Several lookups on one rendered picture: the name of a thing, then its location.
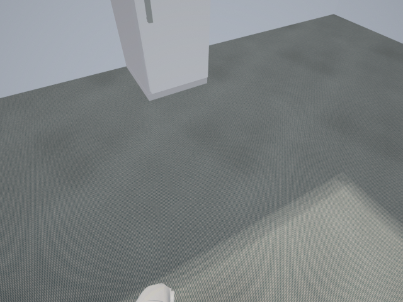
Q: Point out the left robot thigh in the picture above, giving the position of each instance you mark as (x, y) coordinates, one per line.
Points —
(156, 293)

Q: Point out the fridge door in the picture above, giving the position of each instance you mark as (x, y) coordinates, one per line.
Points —
(176, 44)

